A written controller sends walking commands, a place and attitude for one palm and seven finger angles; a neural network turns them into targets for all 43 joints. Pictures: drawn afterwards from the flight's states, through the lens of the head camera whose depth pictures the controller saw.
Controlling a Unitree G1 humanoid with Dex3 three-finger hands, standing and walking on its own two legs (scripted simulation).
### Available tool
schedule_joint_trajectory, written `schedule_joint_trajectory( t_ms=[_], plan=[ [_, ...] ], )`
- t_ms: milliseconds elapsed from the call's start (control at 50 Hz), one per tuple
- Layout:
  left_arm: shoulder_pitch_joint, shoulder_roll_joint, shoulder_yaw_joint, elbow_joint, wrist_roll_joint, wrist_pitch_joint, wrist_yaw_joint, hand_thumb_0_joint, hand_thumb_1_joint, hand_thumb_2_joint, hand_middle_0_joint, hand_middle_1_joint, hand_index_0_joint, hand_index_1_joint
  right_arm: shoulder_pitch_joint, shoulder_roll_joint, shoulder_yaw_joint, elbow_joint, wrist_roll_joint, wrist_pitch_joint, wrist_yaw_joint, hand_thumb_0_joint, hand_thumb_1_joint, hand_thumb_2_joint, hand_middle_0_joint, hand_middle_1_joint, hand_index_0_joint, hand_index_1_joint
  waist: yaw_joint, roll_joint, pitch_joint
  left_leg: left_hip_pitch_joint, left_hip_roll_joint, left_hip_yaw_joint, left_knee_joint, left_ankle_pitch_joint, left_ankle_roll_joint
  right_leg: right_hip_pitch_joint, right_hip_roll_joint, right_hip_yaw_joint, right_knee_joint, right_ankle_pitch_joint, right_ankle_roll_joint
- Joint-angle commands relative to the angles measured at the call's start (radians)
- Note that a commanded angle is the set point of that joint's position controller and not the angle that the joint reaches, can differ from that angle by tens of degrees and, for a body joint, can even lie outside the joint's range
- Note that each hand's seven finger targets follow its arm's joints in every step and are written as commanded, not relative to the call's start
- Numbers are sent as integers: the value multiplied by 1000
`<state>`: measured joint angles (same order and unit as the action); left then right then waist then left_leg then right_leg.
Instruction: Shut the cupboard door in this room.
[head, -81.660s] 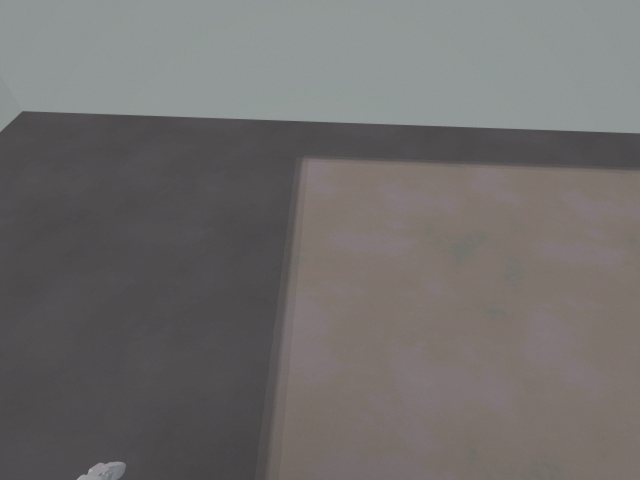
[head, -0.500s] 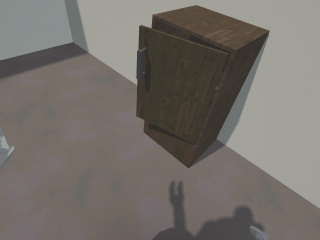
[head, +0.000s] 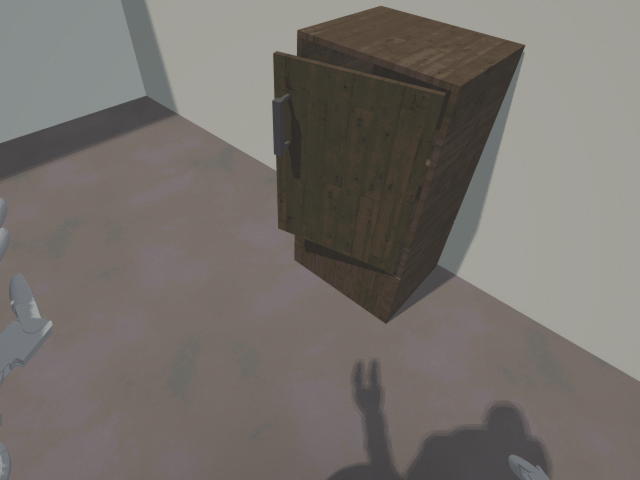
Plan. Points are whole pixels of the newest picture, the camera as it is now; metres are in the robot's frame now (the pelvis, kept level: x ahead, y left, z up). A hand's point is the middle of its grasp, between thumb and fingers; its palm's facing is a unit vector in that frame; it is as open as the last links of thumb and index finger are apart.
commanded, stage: stop stepping back and stand still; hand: left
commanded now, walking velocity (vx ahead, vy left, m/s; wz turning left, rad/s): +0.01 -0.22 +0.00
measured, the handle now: (282, 124) +0.98 +0.15 -0.04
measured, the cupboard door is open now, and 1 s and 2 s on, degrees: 14 14 14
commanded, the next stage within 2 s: let the arm hang, fingers relaxed in 0.60 s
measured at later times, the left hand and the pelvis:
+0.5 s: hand (92, 282) +0.26 +0.25 +0.17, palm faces +0.40 -0.77 -0.50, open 7.4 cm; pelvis +0.05 -0.01 +0.01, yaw -1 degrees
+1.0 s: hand out of the picture +0.08 +0.17 -0.15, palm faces -0.01 -0.98 -0.18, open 7.2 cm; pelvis +0.01 +0.00 +0.01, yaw +0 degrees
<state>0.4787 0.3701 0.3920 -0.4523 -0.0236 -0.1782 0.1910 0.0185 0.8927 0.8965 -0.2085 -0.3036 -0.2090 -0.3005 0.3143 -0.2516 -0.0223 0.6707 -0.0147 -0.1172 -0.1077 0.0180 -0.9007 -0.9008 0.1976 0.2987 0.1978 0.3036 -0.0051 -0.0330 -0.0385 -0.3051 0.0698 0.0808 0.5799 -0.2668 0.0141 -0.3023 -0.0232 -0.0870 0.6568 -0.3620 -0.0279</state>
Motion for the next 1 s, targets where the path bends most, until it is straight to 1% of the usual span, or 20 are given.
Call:
schedule_joint_trajectory(
  t_ms=[0,60,120,160,180,200,220,240,280,320,340,400,560,660,680,700,740,780,820,980],
  plan=[
    [-104,287,187,-285,0,-89,4,0,900,900,-200,-300,-200,-300,-156,-72,-22,-163,0,-60,10,0,-900,-900,200,300,200,300,-23,306,54,16,312,-463,-433,-362,156,-186,4,91,309,-105,23],
    [10,248,181,-296,-4,-82,-3,0,900,900,-200,-300,-200,-300,-154,-62,-14,-170,2,-55,32,0,-900,-900,200,300,200,300,-5,266,41,-63,241,-239,-353,-230,104,-24,8,41,107,-32,28],
    [55,232,176,-242,-11,-62,-5,0,900,900,-200,-300,-200,-300,-146,-72,-11,-187,12,-41,39,0,-900,-900,200,300,200,300,-7,222,18,-133,163,-95,-235,-246,40,164,40,-5,-144,55,26],
    [24,235,178,-204,-16,-56,-2,0,900,900,-200,-300,-200,-300,-128,-69,-10,-186,11,-28,40,0,-900,-900,200,300,200,300,-20,100,15,-161,91,-52,-96,-161,14,182,-26,123,-229,100,-16],
    [-1,250,188,-191,-19,-58,3,0,900,900,-200,-300,-200,-300,-123,-64,-10,-185,9,-26,40,0,-900,-900,200,300,200,300,-27,43,5,-141,45,-26,-19,-107,-2,143,-100,232,-258,207,-52],
    [9,234,168,-173,-27,-48,3,0,900,900,-200,-300,-200,-300,-111,-51,-14,-172,20,-25,45,0,-900,-900,200,300,200,300,-20,-87,-51,-111,-8,-6,100,-73,-23,142,-180,355,-309,254,-82],
    [16,232,155,-172,-25,-37,8,0,900,900,-200,-300,-200,-300,-130,-55,-17,-174,28,-18,47,0,-900,-900,200,300,200,300,-18,-102,-54,-126,-26,-22,179,-74,-34,158,-237,424,-329,402,-115],
    [24,228,146,-181,-23,-42,13,0,900,900,-200,-300,-200,-300,-133,-41,-8,-172,28,-13,48,0,-900,-900,200,300,200,300,-15,-102,-70,-153,-20,-49,184,-125,-34,227,-258,375,-292,547,-134],
    [41,241,162,-203,-13,-55,18,0,900,900,-200,-300,-200,-300,-148,-39,3,-177,27,-4,40,0,-900,-900,200,300,200,300,-15,-84,-92,-128,-15,-59,46,-84,-23,298,-224,250,-192,755,-102],
    [42,261,180,-230,-13,-57,17,0,900,900,-200,-300,-200,-300,-164,-49,0,-181,24,3,24,0,-900,-900,200,300,200,300,-16,-6,-105,36,-5,-59,-98,232,-13,217,-147,163,-132,710,-29],
    [43,250,169,-269,-19,-63,13,0,900,900,-200,-300,-200,-300,-169,-58,-6,-194,26,3,19,0,-900,-900,200,300,200,300,-7,38,-126,103,43,-90,-126,405,-1,198,-98,118,-117,611,8],
    [46,255,172,-287,-11,-69,8,0,900,900,-200,-300,-200,-300,-170,-58,-3,-201,22,6,16,0,-900,-900,200,300,200,300,-6,171,-116,130,95,-129,-110,610,13,168,-30,80,-125,525,26],
    [128,234,172,-206,-29,-60,8,0,900,900,-200,-300,-200,-300,-156,-65,-13,-215,33,23,21,0,-900,-900,200,300,200,300,-15,76,-147,40,34,-68,-79,355,-16,253,-89,145,-183,636,5],
    [115,228,159,-197,-31,-51,6,0,900,900,-200,-300,-200,-300,-167,-69,-10,-224,32,31,15,0,-900,-900,200,300,200,300,-12,79,-92,24,34,-84,-118,275,-10,193,-73,139,-212,484,10],
    [-26,58,-310,497,36,95,-144,0,900,900,-200,-300,-200,-300,-282,-236,-36,-69,45,-31,112,0,-900,-900,200,300,200,300,-27,106,24,2,53,-85,1,392,-6,44,-138,60,-109,552,-6],
    [-48,50,-286,534,34,165,-177,0,900,900,-200,-300,-200,-300,-214,-231,-52,-53,29,9,117,0,-900,-900,200,300,200,300,-15,133,-33,36,67,-102,-50,347,-5,18,-114,115,-136,410,-15],
    [-111,27,-303,626,44,174,-193,0,900,900,-200,-300,-200,-300,-172,-202,-32,-36,13,46,112,0,-900,-900,200,300,200,300,5,19,-21,-44,82,-145,-80,245,31,34,-79,86,-124,258,-12],
    [-170,40,-317,749,47,171,-196,0,900,900,-200,-300,-200,-300,-176,-198,-18,-12,3,68,111,0,-900,-900,200,300,200,300,8,-101,-18,-47,59,-164,-79,180,35,41,-88,115,-158,210,-24],
    [-217,47,-334,877,48,175,-189,0,900,900,-200,-300,-200,-300,-152,-174,-7,18,-2,92,110,0,-900,-900,200,300,200,300,-7,-143,-13,8,22,-149,-66,158,22,12,-121,152,-202,186,-50],
    [-202,-21,-361,1306,38,180,-172,0,900,900,-200,-300,-200,-300,-111,-72,21,221,-10,123,94,0,-900,-900,200,300,200,300,6,106,7,34,11,-131,-197,43,8,99,-88,157,-295,80,-27]
  ],
)
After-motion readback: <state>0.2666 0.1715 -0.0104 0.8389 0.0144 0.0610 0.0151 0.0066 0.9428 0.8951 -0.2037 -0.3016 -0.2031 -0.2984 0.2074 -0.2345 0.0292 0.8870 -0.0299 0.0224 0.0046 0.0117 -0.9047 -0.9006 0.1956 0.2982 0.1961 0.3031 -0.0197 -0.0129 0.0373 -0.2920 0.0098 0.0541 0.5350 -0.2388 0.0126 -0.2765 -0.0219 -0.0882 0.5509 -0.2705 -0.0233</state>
